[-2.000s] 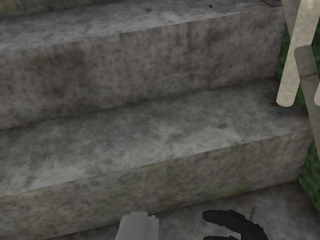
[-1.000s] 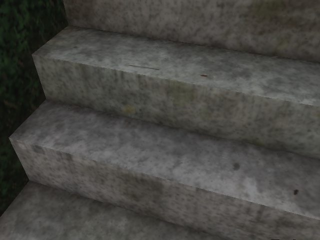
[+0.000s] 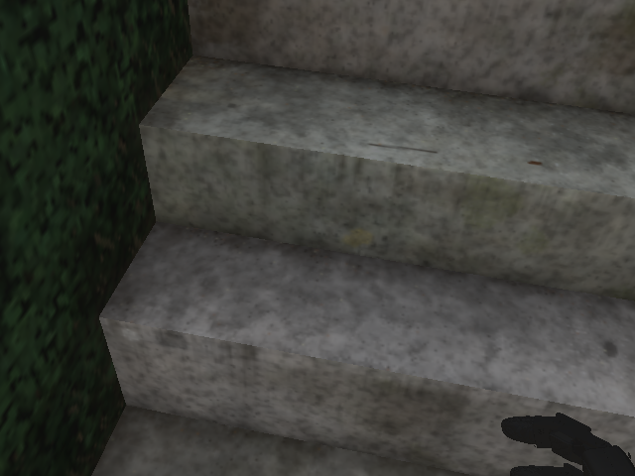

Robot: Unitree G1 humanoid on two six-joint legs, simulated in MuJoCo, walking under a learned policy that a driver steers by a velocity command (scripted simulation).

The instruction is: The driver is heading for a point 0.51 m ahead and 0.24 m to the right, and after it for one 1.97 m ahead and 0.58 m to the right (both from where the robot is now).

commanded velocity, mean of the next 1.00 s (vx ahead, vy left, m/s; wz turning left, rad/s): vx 0.50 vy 0.00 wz -0.59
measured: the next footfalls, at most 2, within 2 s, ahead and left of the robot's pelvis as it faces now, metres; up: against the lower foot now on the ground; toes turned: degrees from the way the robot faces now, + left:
left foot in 0.14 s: +0.03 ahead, +0.19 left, -0.03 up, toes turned -1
right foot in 0.42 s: +0.07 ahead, +0.03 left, +0.00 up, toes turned -15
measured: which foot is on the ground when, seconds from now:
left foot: up 0.00-0.12, down 0.14-0.40, up 0.42-0.76, down 0.78-0.88, up 0.90-0.94, down 0.96-1.00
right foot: down 0.00-0.16, up 0.18-0.40, down 0.42-1.00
